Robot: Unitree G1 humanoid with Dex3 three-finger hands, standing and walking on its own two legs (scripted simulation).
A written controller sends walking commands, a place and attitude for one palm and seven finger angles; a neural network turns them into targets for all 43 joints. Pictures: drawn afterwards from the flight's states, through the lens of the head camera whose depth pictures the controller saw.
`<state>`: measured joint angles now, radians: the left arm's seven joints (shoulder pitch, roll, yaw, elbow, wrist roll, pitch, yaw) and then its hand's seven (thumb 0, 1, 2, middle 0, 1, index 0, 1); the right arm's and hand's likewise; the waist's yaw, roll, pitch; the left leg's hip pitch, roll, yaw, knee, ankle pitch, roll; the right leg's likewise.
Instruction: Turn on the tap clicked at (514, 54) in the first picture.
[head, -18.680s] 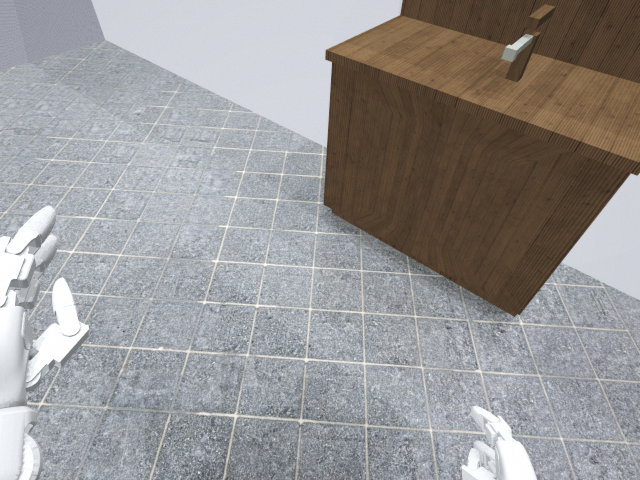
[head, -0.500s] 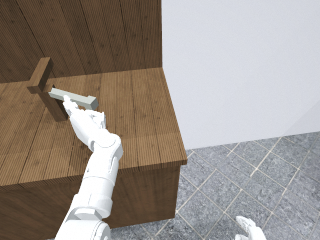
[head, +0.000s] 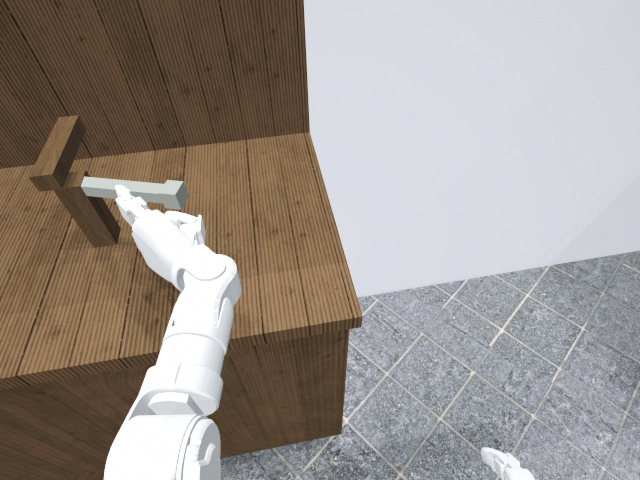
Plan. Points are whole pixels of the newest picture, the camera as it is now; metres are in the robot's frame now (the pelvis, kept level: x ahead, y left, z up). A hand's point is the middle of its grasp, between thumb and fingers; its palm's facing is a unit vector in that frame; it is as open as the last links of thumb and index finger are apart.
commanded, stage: push the lever round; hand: left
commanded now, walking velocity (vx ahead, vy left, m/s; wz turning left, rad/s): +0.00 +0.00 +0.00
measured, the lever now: (174, 194) +0.46 +0.22 +0.12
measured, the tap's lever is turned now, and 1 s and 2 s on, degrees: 71 86 86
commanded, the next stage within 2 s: lift the hand up off the lever in 0.14 s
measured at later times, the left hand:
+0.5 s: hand (200, 210) +0.43 +0.18 +0.11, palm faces +0.77 -0.63 -0.10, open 7.9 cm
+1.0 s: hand (199, 203) +0.42 +0.18 +0.13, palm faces +0.76 -0.64 -0.09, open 7.8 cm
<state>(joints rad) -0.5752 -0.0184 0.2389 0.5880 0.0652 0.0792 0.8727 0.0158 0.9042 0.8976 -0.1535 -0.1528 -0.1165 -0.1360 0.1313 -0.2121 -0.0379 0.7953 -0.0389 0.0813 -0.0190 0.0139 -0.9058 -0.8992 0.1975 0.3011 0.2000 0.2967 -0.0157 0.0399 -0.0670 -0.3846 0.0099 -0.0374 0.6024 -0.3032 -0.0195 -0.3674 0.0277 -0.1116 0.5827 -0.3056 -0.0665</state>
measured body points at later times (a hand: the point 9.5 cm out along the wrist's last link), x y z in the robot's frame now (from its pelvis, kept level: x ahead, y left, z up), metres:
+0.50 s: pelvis +0.00 +0.01 +0.00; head +0.02 -0.01 +0.45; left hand +0.39 +0.21 +0.12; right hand +0.09 -0.24 -0.14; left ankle +0.00 +0.13 -0.73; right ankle +0.00 -0.07 -0.73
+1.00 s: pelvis +0.00 +0.01 +0.00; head +0.01 -0.01 +0.45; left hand +0.38 +0.21 +0.14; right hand +0.15 -0.23 -0.12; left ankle +0.00 +0.13 -0.73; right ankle +0.00 -0.07 -0.73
